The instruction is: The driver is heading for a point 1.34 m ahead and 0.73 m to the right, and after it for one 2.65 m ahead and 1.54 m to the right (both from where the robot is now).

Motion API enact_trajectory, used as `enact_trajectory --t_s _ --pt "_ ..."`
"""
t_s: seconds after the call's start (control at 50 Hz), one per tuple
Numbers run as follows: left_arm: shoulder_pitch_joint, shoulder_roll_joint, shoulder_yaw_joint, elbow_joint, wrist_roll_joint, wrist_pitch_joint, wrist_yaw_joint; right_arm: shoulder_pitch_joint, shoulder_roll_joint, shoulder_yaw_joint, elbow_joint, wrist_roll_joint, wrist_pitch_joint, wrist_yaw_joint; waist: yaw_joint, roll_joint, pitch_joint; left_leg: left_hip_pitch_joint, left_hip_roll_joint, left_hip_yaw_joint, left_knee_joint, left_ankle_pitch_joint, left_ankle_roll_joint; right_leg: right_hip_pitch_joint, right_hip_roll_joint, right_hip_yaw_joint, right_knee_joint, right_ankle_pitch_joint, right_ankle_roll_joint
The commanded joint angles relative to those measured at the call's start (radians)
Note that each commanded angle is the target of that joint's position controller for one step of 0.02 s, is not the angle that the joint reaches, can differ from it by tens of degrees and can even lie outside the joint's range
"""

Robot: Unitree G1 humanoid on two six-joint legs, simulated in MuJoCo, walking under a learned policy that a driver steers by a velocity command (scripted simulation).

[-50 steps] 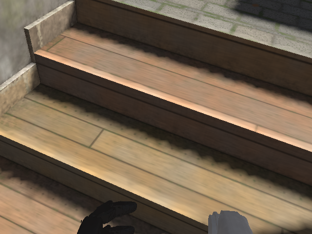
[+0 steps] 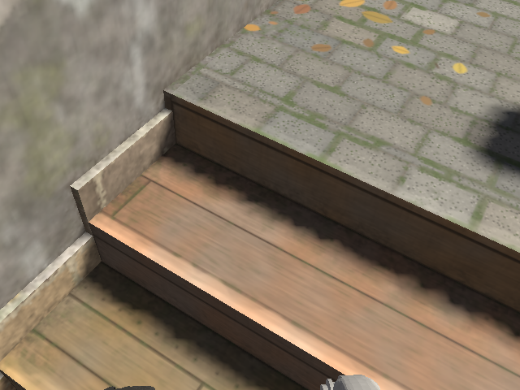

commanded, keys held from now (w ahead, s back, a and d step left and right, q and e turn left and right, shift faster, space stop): e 1.00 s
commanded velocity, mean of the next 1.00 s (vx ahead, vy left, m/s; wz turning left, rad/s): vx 0.01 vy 0.00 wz -0.57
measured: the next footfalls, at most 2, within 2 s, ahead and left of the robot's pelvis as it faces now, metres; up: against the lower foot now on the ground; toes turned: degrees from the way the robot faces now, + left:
right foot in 0.20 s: +0.12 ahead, -0.20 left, +0.16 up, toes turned -12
left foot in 0.86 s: +0.27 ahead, -0.02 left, +0.16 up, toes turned -33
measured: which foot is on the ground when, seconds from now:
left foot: down 0.00-0.20, up 0.22-0.84, down 0.86-1.00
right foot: up 0.00-0.18, down 0.20-0.84, up 0.86-1.00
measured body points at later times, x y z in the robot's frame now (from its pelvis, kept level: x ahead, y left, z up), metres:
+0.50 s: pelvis +0.05 -0.10 +0.11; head +0.06 -0.15 +0.56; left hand +0.25 +0.09 +0.03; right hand +0.17 -0.37 +0.00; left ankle +0.06 +0.05 -0.42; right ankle +0.08 -0.19 -0.58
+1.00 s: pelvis +0.13 -0.06 +0.14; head +0.15 -0.05 +0.59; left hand +0.43 +0.04 +0.06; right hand +0.13 -0.35 +0.07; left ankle +0.23 +0.00 -0.58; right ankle +0.04 -0.17 -0.46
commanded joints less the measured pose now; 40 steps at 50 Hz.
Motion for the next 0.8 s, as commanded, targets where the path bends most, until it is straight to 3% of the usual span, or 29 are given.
enact_trajectory --t_s 0.02,0.04,0.06,0.08,0.1,0.14,0.16,0.18,0.2,0.22,0.24,0.26,0.28,0.3,0.32,0.34,0.36,0.42,0.48,0.52,0.54,0.64,0.66,0.68,0.7,0.72,0.74,0.78,0.8 --pt "-0.068 0.013 -0.014 -0.143 0.014 0.0 0.006 -0.032 -0.135 -0.026 -0.074 -0.001 -0.004 -0.03 0.02 0.197 -0.036 0.099 0.218 -0.122 -0.188 0.023 0.173 -0.104 -0.062 -0.012 -0.112 0.053 0.035" --pt "-0.126 -0.013 -0.026 -0.19 0.02 -0.001 0.006 0.0 -0.173 -0.034 -0.067 0.006 0.002 -0.049 0.012 0.253 -0.056 0.135 0.251 -0.149 -0.207 0.127 0.181 -0.123 -0.082 0.026 -0.074 -0.092 0.032" --pt "-0.118 -0.027 -0.037 -0.206 0.024 -0.003 -0.003 0.012 -0.193 -0.044 -0.066 0.019 0.008 -0.067 0.023 0.257 -0.07 0.207 0.269 -0.152 -0.197 0.161 0.177 -0.158 -0.104 0.065 -0.084 -0.158 0.027" --pt "-0.126 -0.049 -0.063 -0.223 0.032 -0.003 -0.019 -0.032 -0.231 -0.062 -0.072 0.038 0.025 -0.076 0.056 0.236 -0.093 0.219 0.214 -0.086 -0.23 0.081 0.143 -0.079 -0.152 0.023 -0.432 -0.234 -0.01" --pt "-0.166 -0.044 -0.069 -0.233 0.025 -0.005 -0.033 -0.033 -0.238 -0.07 -0.091 0.05 0.036 -0.086 0.033 0.209 -0.102 0.147 0.192 -0.059 -0.267 0.04 0.139 0.09 -0.144 -0.05 -0.633 -0.303 -0.03" --pt "-0.136 -0.006 -0.044 -0.199 0.014 -0.002 -0.028 -0.04 -0.305 -0.104 -0.111 0.071 0.035 -0.079 0.035 0.221 -0.141 0.117 0.269 -0.064 -0.314 0.066 0.165 0.325 -0.117 -0.084 -0.797 -0.357 -0.068" --pt "-0.078 0.029 -0.023 -0.152 0.016 -0.006 -0.033 -0.005 -0.302 -0.107 -0.091 0.069 0.027 -0.055 0.022 0.175 -0.113 0.097 0.283 -0.025 -0.328 0.129 0.2 0.403 -0.075 -0.215 -0.785 -0.323 -0.082" --pt "-0.05 0.037 -0.013 -0.135 0.017 -0.011 -0.037 0.014 -0.293 -0.109 -0.078 0.079 0.03 -0.042 0.042 0.179 -0.073 0.138 0.255 -0.011 -0.278 0.141 0.175 0.395 -0.076 -0.163 -0.933 -0.276 -0.116" --pt "-0.015 0.067 0.002 -0.107 0.025 -0.012 -0.036 0.04 -0.227 -0.096 -0.087 0.077 0.028 -0.031 0.033 0.084 -0.041 0.156 0.199 0.006 -0.142 0.298 0.144 0.419 -0.008 -0.087 -1.127 -0.147 -0.172" --pt "-0.01 0.182 0.046 -0.122 0.014 -0.009 -0.028 0.036 -0.145 -0.073 -0.146 0.034 0.039 -0.027 0.021 -0.247 -0.092 0.036 0.036 0.102 0.139 0.201 0.042 0.492 -0.099 0.255 -1.336 -0.024 -0.293" --pt "0.167 0.274 0.082 -0.131 0.049 -0.008 -0.019 -0.11 -0.124 -0.065 -0.22 0.019 0.033 -0.012 0.157 -0.452 -0.198 -0.291 -0.105 -0.038 0.545 -0.333 -0.007 0.721 -0.214 0.777 -1.742 -0.287 -0.443" --pt "0.15 0.35 0.089 -0.127 0.069 -0.036 -0.031 -0.193 -0.103 -0.061 -0.238 0.042 0.011 0.017 0.137 -0.321 -0.234 -0.412 -0.154 -0.266 0.968 -0.336 -0.014 0.754 -0.259 0.939 -1.906 -0.277 -0.43" --pt "0.042 0.324 0.08 -0.136 0.056 -0.059 -0.036 -0.175 -0.048 -0.044 -0.242 0.064 0.007 0.031 0.065 -0.239 -0.194 -0.47 -0.147 -0.316 1.14 -0.251 -0.006 0.687 -0.264 0.87 -1.891 -0.198 -0.377" --pt "-0.043 0.254 0.067 -0.137 0.029 -0.068 -0.041 -0.158 -0.048 -0.039 -0.242 0.054 0.006 0.024 0.021 -0.216 -0.088 -0.516 -0.126 -0.314 1.179 -0.197 -0.003 0.607 -0.216 0.738 -1.817 -0.176 -0.323" --pt "-0.083 0.174 0.054 -0.12 0.011 -0.062 -0.041 -0.129 -0.085 -0.04 -0.244 0.036 0.003 0.004 -0.006 -0.194 -0.028 -0.509 -0.107 -0.295 1.18 -0.142 -0.009 0.541 -0.173 0.576 -1.706 -0.166 -0.265" --pt "-0.084 0.11 0.042 -0.093 0.001 -0.055 -0.041 -0.097 -0.093 -0.039 -0.252 0.028 0.001 -0.008 -0.033 -0.167 -0.012 -0.467 -0.101 -0.27 1.194 -0.097 -0.01 0.482 -0.13 0.462 -1.63 -0.186 -0.228" --pt "-0.056 0.085 0.037 -0.082 0.002 -0.055 -0.034 -0.087 -0.103 -0.039 -0.266 0.024 -0.007 -0.008 -0.031 -0.146 -0.018 -0.45 -0.118 -0.246 1.221 -0.076 -0.008 0.491 -0.117 0.43 -1.625 -0.141 -0.227" --pt "0.023 0.113 0.047 -0.085 0.016 -0.057 -0.012 -0.115 -0.063 -0.016 -0.306 0.029 -0.019 0.003 -0.004 -0.065 -0.077 -0.501 -0.152 -0.257 1.306 -0.035 0.012 0.625 -0.121 0.48 -1.618 -0.017 -0.253" --pt "0.07 0.133 0.049 -0.084 0.011 -0.051 0.01 -0.119 -0.041 0.001 -0.327 0.027 -0.026 0.024 -0.005 -0.014 -0.087 -0.563 -0.15 -0.272 1.299 -0.01 0.001 0.727 -0.099 0.47 -1.65 -0.01 -0.259" --pt "0.074 0.135 0.046 -0.096 0.01 -0.047 0.02 -0.13 -0.047 0.003 -0.34 0.027 -0.025 0.027 -0.002 -0.005 -0.075 -0.572 -0.154 -0.262 1.287 0.004 -0.021 0.739 -0.088 0.458 -1.674 0.027 -0.27" --pt "0.076 0.141 0.046 -0.097 0.003 -0.038 0.02 -0.136 -0.034 0.01 -0.356 0.033 -0.024 0.021 -0.005 -0.031 -0.069 -0.588 -0.144 -0.263 1.21 -0.004 -0.039 0.767 -0.068 0.437 -1.695 0.032 -0.267" --pt "0.094 0.147 0.048 -0.128 0.007 -0.016 0.034 -0.164 -0.047 0.007 -0.399 0.044 -0.021 -0.003 0.021 -0.062 -0.087 -0.621 -0.15 -0.31 1.087 -0.053 -0.11 0.832 -0.096 0.546 -1.727 0.045 -0.317" --pt "0.071 0.153 0.044 -0.14 -0.002 0.001 0.035 -0.176 -0.022 0.018 -0.413 0.048 -0.022 -0.01 0.018 -0.097 -0.072 -0.627 -0.156 -0.257 1.007 -0.117 -0.118 0.841 -0.091 0.53 -1.762 0.096 -0.325" --pt "0.069 0.147 0.043 -0.158 0.002 0.024 0.044 -0.222 0.015 0.037 -0.436 0.059 -0.024 -0.013 0.022 -0.1 -0.071 -0.591 -0.139 -0.262 0.797 -0.235 -0.119 0.855 -0.089 0.539 -1.791 0.096 -0.3" --pt "0.091 0.158 0.05 -0.154 0.006 0.034 0.047 -0.252 0.028 0.049 -0.448 0.055 -0.034 -0.008 0.044 -0.096 -0.085 -0.536 -0.15 -0.22 0.662 -0.298 -0.115 0.854 -0.068 0.519 -1.805 0.058 -0.276" --pt "0.1 0.18 0.06 -0.153 0.003 0.04 0.049 -0.264 0.028 0.048 -0.446 0.058 -0.042 -0.002 0.057 -0.103 -0.088 -0.479 -0.157 -0.194 0.563 -0.317 -0.111 0.846 -0.062 0.517 -1.815 0.027 -0.271" --pt "0.057 0.191 0.067 -0.184 0.015 0.026 0.034 -0.239 -0.013 0.032 -0.416 0.065 -0.048 0.005 0.069 -0.099 -0.126 -0.365 -0.155 -0.176 0.526 -0.271 -0.092 0.819 -0.083 0.502 -1.827 0.076 -0.266" --pt "0.042 0.194 0.069 -0.172 0.001 0.013 0.011 -0.169 -0.039 0.016 -0.389 0.075 -0.051 0.008 0.044 -0.153 -0.109 -0.212 -0.161 -0.18 0.362 -0.239 -0.063 0.77 -0.072 0.494 -1.823 0.149 -0.266" --pt "0.001 0.172 0.064 -0.176 0.003 -0.001 0.0 -0.079 -0.06 0.001 -0.359 0.07 -0.054 0.008 0.002 -0.169 -0.105 -0.074 -0.151 -0.198 0.293 -0.131 -0.047 0.704 -0.078 0.501 -1.767 0.231 -0.258"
